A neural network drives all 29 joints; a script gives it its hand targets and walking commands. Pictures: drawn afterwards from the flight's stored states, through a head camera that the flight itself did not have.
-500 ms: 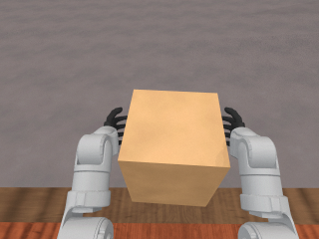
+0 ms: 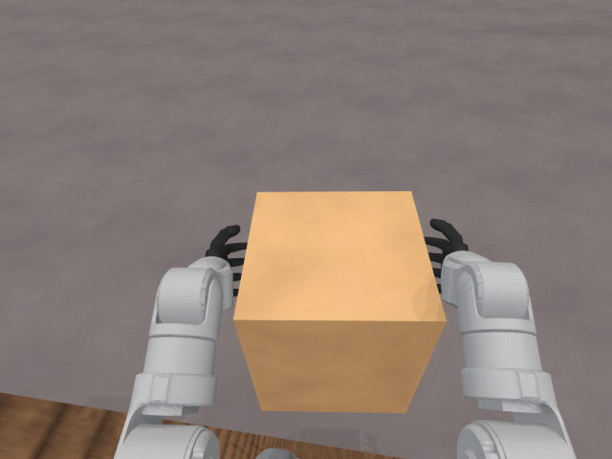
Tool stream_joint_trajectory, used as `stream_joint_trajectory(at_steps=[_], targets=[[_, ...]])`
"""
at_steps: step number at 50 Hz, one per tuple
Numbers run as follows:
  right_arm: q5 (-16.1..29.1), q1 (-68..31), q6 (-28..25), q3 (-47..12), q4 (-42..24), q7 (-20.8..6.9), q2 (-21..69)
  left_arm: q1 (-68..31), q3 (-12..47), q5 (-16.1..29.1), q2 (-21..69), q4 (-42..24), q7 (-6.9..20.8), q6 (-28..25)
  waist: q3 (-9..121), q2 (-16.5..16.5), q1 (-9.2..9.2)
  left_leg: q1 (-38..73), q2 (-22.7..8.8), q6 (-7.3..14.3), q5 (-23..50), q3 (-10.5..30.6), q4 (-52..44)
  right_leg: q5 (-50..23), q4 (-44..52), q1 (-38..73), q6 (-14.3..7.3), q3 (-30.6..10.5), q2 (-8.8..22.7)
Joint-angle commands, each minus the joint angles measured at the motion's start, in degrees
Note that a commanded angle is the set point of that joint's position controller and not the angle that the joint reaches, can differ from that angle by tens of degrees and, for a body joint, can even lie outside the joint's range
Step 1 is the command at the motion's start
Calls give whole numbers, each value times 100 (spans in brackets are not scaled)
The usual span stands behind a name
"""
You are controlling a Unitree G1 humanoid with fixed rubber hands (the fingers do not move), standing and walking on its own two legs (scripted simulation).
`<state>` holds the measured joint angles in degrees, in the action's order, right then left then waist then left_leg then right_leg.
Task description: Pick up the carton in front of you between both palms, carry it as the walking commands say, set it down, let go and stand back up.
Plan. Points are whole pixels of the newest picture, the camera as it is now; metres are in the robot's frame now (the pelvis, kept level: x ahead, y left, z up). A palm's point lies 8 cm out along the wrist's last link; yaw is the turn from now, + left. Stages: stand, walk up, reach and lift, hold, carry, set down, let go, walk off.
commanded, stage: carry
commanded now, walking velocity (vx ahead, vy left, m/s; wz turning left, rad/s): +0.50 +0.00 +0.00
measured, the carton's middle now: (333, 305) +0.34 +0.03 +0.02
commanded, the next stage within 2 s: none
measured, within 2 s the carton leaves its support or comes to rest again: neither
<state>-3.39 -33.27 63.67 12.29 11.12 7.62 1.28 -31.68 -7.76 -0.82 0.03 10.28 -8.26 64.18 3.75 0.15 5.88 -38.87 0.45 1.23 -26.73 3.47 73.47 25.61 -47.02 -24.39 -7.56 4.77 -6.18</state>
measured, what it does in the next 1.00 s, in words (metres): goes down: left foot 0.12 m lower, then right foot 0.12 m lower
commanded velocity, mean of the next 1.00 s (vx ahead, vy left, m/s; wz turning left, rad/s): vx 0.50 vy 0.00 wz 0.00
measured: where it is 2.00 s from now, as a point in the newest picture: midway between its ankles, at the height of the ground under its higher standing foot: (341, 242)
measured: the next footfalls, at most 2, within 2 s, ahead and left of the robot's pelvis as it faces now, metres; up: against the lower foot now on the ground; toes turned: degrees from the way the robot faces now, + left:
left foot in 0.24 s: +0.33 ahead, +0.10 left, -0.12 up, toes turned +1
right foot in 0.66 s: +0.70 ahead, -0.05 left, -0.24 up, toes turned -2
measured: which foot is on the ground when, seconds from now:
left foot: up 0.00-0.22, down 0.24-0.66, up 0.68-1.00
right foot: down 0.00-0.24, up 0.26-0.64, down 0.66-1.00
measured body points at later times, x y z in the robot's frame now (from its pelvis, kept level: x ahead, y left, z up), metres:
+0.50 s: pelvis +0.37 +0.04 -0.13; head +0.41 +0.04 +0.32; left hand +0.73 +0.15 -0.07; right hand +0.71 -0.15 -0.06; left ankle +0.29 +0.10 -0.82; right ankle +0.49 -0.10 -0.79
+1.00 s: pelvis +0.74 +0.01 -0.21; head +0.80 +0.00 +0.23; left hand +1.08 +0.19 -0.15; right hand +1.11 -0.11 -0.16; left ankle +0.88 +0.15 -0.88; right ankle +0.66 -0.05 -0.94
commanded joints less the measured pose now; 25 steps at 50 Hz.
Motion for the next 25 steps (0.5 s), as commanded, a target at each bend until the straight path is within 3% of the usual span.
stream_joint_trajectory(at_steps=[1, 2, 3, 4, 6, 7, 8, 9, 10, 11, 12, 13, 14, 15, 16, 17, 18, 19, 20, 21, 22, 23, 24, 25], targets=[[1783, -3594, -184, -3197, -619, -1266, 5780, -5116, 3956, 3018, 6757, -1156, 1596, -329, 1851, 174, -153, -532, -228, 33, 1458, -72, -431, -3549, 1169, 1546, -1047, -3201, 2113], [1797, -3616, -219, -3246, -680, -1260, 5823, -5092, 3961, 3063, 6855, -1214, 1605, -371, 1815, -98, -71, -865, -300, 163, 2710, 102, -1545, -2803, 584, 1768, -747, -2575, 1516], [1778, -3579, -246, -3308, -726, -1232, 5873, -5066, 3949, 3081, 6878, -1239, 1605, -405, 1898, 42, 44, -849, -88, 234, 3269, -219, -1926, -2938, 403, 1973, -616, -2315, 1272], [1759, -3558, -268, -3360, -830, -1204, 5859, -4963, 3916, 3113, 6897, -1247, 1603, -434, 1843, -8, 101, -374, -3, 215, 4030, -412, -2794, -2376, 288, 1714, -554, -1919, 1008], [1771, -3584, -276, -3472, -1077, -1138, 5807, -4684, 3887, 3069, 6817, -1299, 1574, -489, 1713, 308, 240, 639, 129, 227, 4332, -677, -3855, -2041, 259, 1319, -468, -1595, 822], [1789, -3559, -264, -3534, -1217, -1103, 5741, -4556, 3877, 3014, 6743, -1308, 1560, -494, 1639, 524, 234, 1064, 155, 250, 4437, -746, -4154, -2136, 237, 1188, -366, -1473, 832], [1815, -3599, -240, -3595, -1366, -1080, 5623, -4419, 3836, 3011, 6646, -1317, 1544, -500, 1608, 712, 185, 1638, 181, 287, 4849, -869, -4543, -1769, -151, 953, -366, -1217, 703], [1789, -3584, -218, -3619, -1382, -1055, 5574, -4256, 3791, 2942, 6537, -1267, 1539, -484, 2043, 837, -151, 2532, 229, 349, 5537, -1103, -3917, -2141, -910, 839, -182, -839, 852], [1772, -3359, -175, -3635, -1317, -1055, 5418, -3987, 3782, 2877, 6508, -1162, 1524, -438, 2282, 667, -572, 3137, 275, 400, 5029, -1149, -4098, -3115, -1606, 815, -11, -650, 882], [1832, -3285, -137, -3686, -1336, -1092, 5333, -3953, 3744, 2779, 6408, -1141, 1499, -420, 2370, 274, -1129, 4112, 81, 574, 4542, -920, -4440, -3665, -2956, 253, 182, -562, 943], [1863, -3120, -91, -3724, -1186, -1143, 5260, -3899, 3668, 2604, 6221, -1069, 1468, -350, 2048, -817, -1446, 4588, -335, 718, 4437, -397, -4847, -917, -4687, -667, 422, -216, 399], [1934, -3045, -48, -3646, -905, -1167, 5158, -3839, 3528, 2444, 6042, -898, 1418, -217, 2488, -1401, -963, 6203, -1421, 1279, 6797, 1104, -3160, 1492, -5433, -2362, 662, -579, 183], [2086, -2901, 10, -3726, -758, -1202, 5191, -3445, 3269, 2191, 5763, -656, 1353, -127, 2717, -1016, -1003, 6496, -1765, 1602, 5880, 2007, -3278, 1208, -5228, -3015, 653, -805, 348], [2284, -3169, -18, -3857, -846, -1252, 5388, -3400, 3154, 2045, 5646, -770, 1312, -93, 2910, -981, -1091, 6144, -2024, 2029, 3783, 2957, -3639, 1124, -4965, -3295, 627, -862, 518], [2523, -3544, -38, -4021, -993, -1310, 5665, -3647, 3109, 1959, 5656, -879, 1283, -106, 2675, -255, -1137, 5881, -1806, 1982, 3166, 3178, -3575, 597, -4397, -3753, 615, -1168, 736], [2716, -3918, -65, -4161, -1157, -1362, 5963, -3677, 3037, 1847, 5661, -937, 1258, -132, 2483, -83, -1077, 5289, -1763, 1907, 3454, 3194, -3559, 575, -4025, -3589, 628, -1115, 777], [2919, -4186, -103, -4251, -1244, -1417, 6166, -3738, 2947, 1777, 5709, -974, 1249, -185, 2110, 373, -994, 4279, -1738, 1856, 3570, 2829, -3824, 136, -3101, -3080, 697, -1108, 862], [3100, -4454, -160, -4387, -1324, -1453, 6413, -3744, 2926, 1678, 5734, -1012, 1242, -221, 1963, 249, -1011, 3731, -1640, 1837, 3376, 2749, -4054, 98, -2354, -2617, 712, -987, 866], [3182, -4593, -209, -4465, -1391, -1477, 6527, -3767, 2956, 1611, 5812, -1090, 1232, -269, 1864, 66, -1007, 3322, -1545, 1803, 3761, 2421, -4176, -137, -2037, -2272, 738, -797, 810], [3237, -4584, -257, -4487, -1410, -1492, 6633, -3762, 3008, 1584, 5870, -1159, 1220, -309, 2098, -240, -1028, 3601, -1474, 1647, 4168, 2175, -3832, -1170, -2307, -2297, 671, -805, 861], [3242, -4455, -306, -4495, -1388, -1500, 6669, -3731, 3069, 1578, 5887, -1247, 1203, -354, 2198, -394, -1045, 3784, -1305, 1528, 4379, 1912, -3671, -1420, -2093, -2417, 584, -714, 847], [3294, -4376, -345, -4520, -1409, -1510, 6693, -3775, 3135, 1544, 5872, -1336, 1185, -396, 2092, -184, -1260, 4115, -730, 1251, 3741, 1431, -3209, -2407, -1069, -2840, 527, -679, 835], [3301, -4255, -373, -4522, -1369, -1515, 6681, -3723, 3165, 1534, 5853, -1373, 1162, -424, 2062, -95, -1344, 3939, -417, 1126, 3116, 1007, -3120, -3314, -187, -2466, 537, -421, 680], [3282, -4090, -410, -4529, -1340, -1518, 6653, -3641, 3245, 1513, 5805, -1451, 1135, -446, 2013, -156, -1422, 3578, -285, 1091, 2748, 841, -3181, -3868, 654, -1741, 529, -297, 599]])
